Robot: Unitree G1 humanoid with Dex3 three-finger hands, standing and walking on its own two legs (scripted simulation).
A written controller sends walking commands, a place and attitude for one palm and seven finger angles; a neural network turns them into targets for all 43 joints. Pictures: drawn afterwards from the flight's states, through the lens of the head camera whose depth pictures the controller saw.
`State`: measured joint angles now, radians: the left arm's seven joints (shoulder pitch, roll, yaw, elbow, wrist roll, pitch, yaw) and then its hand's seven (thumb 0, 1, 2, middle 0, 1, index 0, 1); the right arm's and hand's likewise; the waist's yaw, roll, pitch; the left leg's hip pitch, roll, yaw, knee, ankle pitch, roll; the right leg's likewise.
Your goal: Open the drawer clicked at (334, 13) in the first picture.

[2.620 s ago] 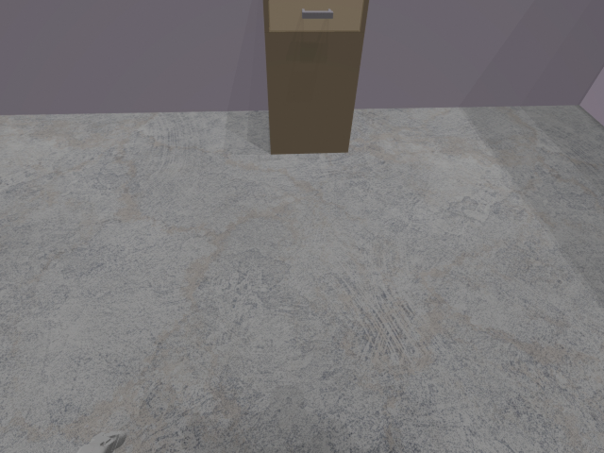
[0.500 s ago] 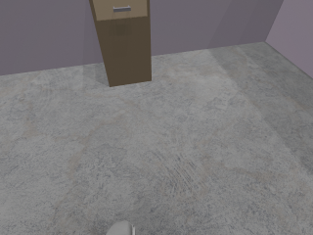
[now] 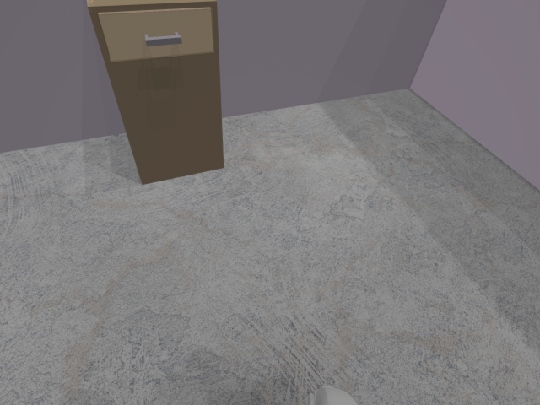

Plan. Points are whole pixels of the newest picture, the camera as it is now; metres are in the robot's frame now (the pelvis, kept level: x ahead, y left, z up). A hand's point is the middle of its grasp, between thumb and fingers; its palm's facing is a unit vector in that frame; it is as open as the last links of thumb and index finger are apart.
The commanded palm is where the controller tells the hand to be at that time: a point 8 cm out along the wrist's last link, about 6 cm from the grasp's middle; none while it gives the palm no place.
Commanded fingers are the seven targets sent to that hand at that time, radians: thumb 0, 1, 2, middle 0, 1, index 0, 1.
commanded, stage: walk to a spot facing it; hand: left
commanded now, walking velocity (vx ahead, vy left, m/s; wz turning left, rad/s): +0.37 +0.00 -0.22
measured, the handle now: (162, 38) +1.28 +0.48 -0.04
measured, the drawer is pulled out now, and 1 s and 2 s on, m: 0.00 0.00 0.00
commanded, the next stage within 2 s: turn to face it in 1.16 s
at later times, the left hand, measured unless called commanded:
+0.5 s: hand (219, 307) +0.33 +0.12 -0.17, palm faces -0.01 -0.98 -0.21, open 7.1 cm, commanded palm none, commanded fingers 0.00 0.90 0.90 -0.20 -0.30 -0.20 -0.30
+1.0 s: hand (207, 267) +0.43 +0.16 -0.18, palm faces -0.01 -0.99 -0.14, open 7.4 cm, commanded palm none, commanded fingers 0.00 0.90 0.90 -0.20 -0.30 -0.20 -0.30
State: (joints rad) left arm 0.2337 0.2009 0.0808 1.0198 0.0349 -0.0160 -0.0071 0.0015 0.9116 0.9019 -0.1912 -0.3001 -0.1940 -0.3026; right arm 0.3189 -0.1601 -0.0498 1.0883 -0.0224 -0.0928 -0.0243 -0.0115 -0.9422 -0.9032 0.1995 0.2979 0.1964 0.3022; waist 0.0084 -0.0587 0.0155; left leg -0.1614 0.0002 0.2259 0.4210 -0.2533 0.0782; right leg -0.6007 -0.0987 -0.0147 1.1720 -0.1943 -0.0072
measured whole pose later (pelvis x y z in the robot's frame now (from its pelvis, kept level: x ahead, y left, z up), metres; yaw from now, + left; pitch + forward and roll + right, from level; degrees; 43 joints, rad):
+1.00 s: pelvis +0.45 -0.01 +0.00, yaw -6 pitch -2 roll +0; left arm 0.35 0.16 0.06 1.13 0.02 -0.02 -0.01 0.01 0.91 0.90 -0.20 -0.30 -0.20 -0.30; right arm 0.21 -0.15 -0.05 1.02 -0.02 -0.09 -0.02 -0.01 -0.95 -0.90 0.20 0.30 0.20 0.30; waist 0.02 -0.04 0.05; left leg -0.21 0.06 0.22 0.51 -0.25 0.04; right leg -0.47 -0.09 -0.05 1.22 -0.32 -0.01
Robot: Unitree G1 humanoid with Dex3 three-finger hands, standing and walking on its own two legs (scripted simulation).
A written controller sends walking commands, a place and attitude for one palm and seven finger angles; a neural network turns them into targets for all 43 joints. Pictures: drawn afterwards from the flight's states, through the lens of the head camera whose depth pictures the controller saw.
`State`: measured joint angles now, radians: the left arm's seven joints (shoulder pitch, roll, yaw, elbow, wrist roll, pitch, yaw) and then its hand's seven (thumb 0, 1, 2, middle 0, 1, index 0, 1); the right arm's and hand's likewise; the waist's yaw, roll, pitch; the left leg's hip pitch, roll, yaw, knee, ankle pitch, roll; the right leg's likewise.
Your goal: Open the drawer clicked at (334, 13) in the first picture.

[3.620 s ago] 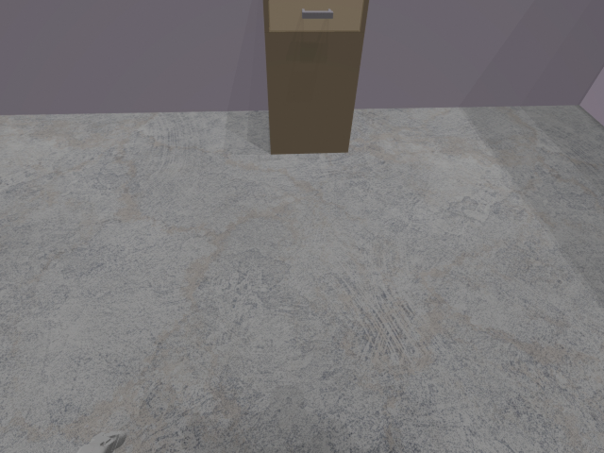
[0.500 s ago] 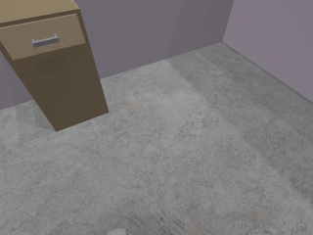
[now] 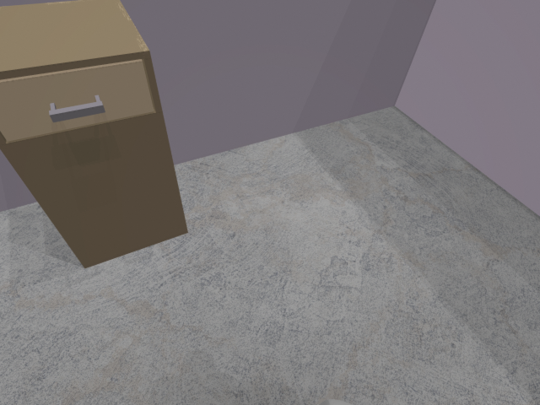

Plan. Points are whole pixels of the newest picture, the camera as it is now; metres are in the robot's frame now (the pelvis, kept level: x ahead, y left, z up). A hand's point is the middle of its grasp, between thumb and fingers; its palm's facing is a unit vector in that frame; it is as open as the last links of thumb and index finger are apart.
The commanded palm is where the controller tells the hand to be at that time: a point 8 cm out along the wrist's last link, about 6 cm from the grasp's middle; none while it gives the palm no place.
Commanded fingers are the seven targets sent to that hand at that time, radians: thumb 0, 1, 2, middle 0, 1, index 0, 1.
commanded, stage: walk to a spot facing it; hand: left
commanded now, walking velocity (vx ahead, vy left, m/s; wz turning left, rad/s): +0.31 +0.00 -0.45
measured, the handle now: (76, 107) +0.78 +0.58 -0.04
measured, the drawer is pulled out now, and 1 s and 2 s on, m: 0.00 0.00 0.00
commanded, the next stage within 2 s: turn to face it in 0.16 s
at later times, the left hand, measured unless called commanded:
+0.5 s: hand (243, 316) +0.31 +0.07 -0.16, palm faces -0.11 -0.97 -0.22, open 7.4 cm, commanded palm none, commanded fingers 0.00 0.90 0.90 -0.20 -0.30 -0.20 -0.30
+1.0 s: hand (179, 385) +0.18 +0.17 -0.18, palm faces +0.28 -0.93 -0.24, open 7.4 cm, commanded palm none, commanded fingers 0.00 0.90 0.90 -0.20 -0.30 -0.20 -0.30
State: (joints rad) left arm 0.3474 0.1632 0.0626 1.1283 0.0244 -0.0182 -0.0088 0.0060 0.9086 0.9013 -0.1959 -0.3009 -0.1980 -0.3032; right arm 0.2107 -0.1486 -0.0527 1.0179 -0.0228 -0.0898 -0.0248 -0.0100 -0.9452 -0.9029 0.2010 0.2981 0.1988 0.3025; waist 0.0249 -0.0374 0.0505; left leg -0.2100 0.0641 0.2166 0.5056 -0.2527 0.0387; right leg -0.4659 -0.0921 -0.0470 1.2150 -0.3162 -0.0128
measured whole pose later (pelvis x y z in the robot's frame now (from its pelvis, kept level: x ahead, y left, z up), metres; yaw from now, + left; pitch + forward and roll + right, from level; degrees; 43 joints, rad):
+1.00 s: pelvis +0.18 -0.05 -0.01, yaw +13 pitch +1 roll -1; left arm 0.20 0.25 0.10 0.97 0.02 0.07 0.01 0.00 0.91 0.90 -0.20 -0.30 -0.20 -0.30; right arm 0.20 -0.19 -0.06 0.94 -0.03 0.02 0.00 0.00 -0.91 -0.90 0.20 0.30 0.20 0.30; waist 0.00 -0.03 0.07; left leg -0.33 0.04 0.07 0.59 -0.27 0.02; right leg -0.52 -0.11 -0.11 1.07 -0.42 0.06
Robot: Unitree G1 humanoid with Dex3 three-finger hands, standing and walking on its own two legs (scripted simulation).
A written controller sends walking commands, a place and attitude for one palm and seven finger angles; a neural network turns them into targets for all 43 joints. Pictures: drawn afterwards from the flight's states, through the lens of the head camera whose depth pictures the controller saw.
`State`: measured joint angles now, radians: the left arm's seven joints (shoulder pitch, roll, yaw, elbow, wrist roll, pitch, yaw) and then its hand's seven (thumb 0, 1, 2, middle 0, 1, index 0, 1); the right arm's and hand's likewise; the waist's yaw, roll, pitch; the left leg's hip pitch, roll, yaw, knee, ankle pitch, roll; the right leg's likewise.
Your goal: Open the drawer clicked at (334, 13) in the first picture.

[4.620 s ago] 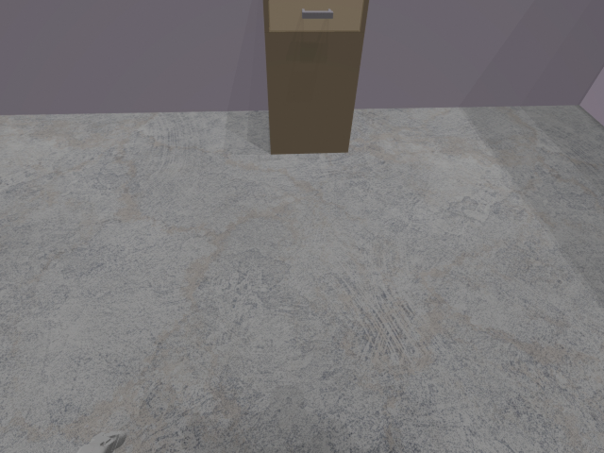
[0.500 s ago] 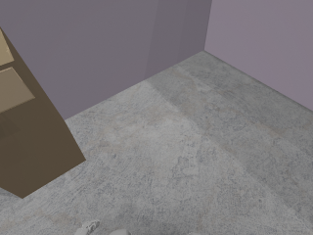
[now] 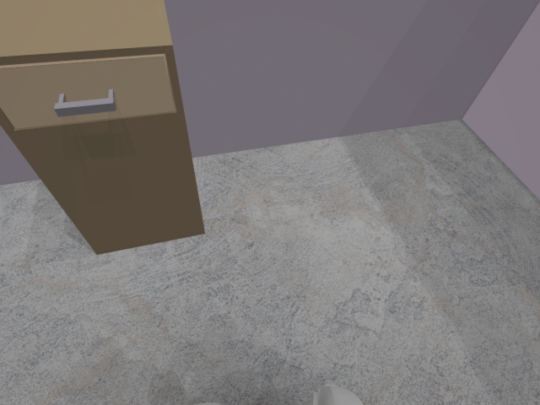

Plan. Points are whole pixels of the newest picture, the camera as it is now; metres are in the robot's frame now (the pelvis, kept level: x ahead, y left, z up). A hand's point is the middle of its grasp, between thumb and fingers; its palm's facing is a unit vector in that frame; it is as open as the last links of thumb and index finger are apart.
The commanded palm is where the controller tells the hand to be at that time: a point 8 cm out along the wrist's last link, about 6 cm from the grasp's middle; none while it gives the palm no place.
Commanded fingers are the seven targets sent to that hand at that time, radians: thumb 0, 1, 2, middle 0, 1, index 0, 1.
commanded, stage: turn to face it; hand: left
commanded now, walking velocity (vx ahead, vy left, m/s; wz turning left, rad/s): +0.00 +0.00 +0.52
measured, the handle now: (86, 101) +0.73 +0.48 -0.03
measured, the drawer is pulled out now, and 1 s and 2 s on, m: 0.00 0.00 0.00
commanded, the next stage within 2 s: take the last steps up to it in 0.44 s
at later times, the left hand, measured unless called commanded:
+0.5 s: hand out of the picture +0.00 +0.15 -0.14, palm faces +0.27 -0.93 -0.26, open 7.4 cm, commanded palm none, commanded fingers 0.00 0.90 0.90 -0.20 -0.30 -0.20 -0.30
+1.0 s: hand out of the picture -0.04 +0.20 -0.16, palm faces +0.34 -0.92 -0.19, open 7.4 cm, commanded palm none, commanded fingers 0.00 0.90 0.90 -0.20 -0.30 -0.20 -0.30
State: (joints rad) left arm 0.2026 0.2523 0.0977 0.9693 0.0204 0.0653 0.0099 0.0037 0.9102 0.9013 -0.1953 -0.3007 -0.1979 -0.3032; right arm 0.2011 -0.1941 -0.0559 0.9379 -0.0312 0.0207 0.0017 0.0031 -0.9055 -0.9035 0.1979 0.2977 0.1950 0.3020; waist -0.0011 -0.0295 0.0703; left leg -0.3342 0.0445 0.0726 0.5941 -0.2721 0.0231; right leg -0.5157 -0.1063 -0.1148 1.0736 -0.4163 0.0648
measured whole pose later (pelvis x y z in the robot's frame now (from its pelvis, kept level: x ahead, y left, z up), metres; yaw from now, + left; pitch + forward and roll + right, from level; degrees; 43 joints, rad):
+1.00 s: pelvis -0.01 +0.01 +0.01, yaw +19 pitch -1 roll +0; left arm 0.25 0.21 0.05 1.05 0.02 0.02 -0.01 0.01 0.91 0.90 -0.19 -0.30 -0.20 -0.30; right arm 0.38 -0.12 -0.01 1.08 -0.02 -0.04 -0.02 0.00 -0.90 -0.90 0.20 0.30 0.20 0.30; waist 0.00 -0.03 0.03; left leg -0.01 -0.03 0.06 0.30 -0.27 0.05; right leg -0.51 -0.11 -0.06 0.94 -0.27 0.05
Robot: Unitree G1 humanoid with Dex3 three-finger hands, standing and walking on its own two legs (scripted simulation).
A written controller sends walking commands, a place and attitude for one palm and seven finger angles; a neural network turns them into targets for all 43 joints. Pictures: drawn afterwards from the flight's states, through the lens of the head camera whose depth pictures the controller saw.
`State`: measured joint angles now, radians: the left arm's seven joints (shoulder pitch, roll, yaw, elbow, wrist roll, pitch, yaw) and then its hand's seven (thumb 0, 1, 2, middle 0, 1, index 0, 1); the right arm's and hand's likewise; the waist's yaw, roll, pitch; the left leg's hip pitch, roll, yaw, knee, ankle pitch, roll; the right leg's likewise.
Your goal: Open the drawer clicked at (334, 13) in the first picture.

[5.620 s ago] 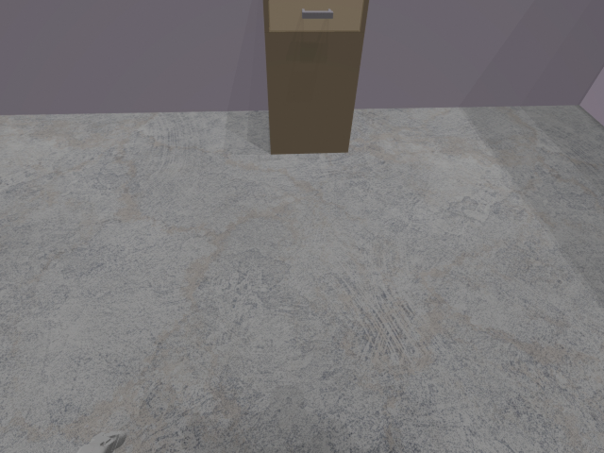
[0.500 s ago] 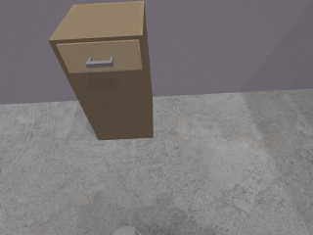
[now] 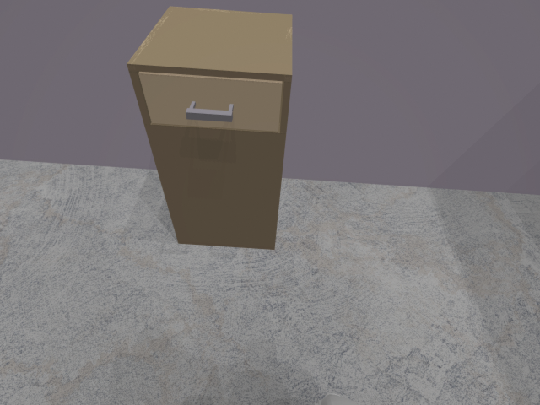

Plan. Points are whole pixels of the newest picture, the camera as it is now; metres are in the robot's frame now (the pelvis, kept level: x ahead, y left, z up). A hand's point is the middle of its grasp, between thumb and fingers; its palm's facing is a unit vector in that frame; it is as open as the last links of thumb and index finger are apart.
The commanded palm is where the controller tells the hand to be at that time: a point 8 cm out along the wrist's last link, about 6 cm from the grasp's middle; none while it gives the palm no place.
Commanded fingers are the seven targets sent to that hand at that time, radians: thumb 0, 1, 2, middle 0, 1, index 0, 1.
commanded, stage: take the last steps up to it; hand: left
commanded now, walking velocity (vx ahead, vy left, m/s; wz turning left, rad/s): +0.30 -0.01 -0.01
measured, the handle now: (210, 110) +0.85 +0.21 -0.05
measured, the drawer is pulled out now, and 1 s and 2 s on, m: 0.00 0.00 0.00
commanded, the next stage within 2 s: come to a stop and stand still in 0.84 s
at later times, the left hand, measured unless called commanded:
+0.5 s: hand (186, 404) +0.16 +0.15 -0.17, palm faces +0.08 -0.97 -0.22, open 7.2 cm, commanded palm none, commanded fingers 0.00 0.90 0.90 -0.20 -0.30 -0.20 -0.30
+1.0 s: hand (182, 294) +0.36 +0.20 -0.17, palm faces +0.03 -0.98 -0.20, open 7.3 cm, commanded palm none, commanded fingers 0.00 0.90 0.90 -0.20 -0.30 -0.20 -0.30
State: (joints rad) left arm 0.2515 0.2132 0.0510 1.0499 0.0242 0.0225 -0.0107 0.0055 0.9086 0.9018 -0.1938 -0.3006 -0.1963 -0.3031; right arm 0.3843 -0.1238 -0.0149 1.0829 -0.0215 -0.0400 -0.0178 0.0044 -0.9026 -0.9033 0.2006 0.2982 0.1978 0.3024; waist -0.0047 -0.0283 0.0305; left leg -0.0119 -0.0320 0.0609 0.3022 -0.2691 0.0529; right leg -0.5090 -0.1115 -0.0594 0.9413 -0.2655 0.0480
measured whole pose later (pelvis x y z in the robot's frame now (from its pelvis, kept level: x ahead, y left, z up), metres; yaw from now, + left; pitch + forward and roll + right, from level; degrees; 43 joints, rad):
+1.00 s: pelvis +0.30 +0.01 +0.00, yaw +0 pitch -1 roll +1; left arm 0.20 0.18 0.05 1.05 0.02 0.00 0.01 0.00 0.92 0.90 -0.19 -0.30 -0.20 -0.30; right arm 0.32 -0.15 -0.03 1.10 -0.03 -0.05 -0.03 0.00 -0.93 -0.90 0.20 0.30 0.20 0.30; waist -0.01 -0.03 0.05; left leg -0.12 0.00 0.17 0.38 -0.25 0.03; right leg -0.45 -0.10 -0.08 0.80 -0.30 0.02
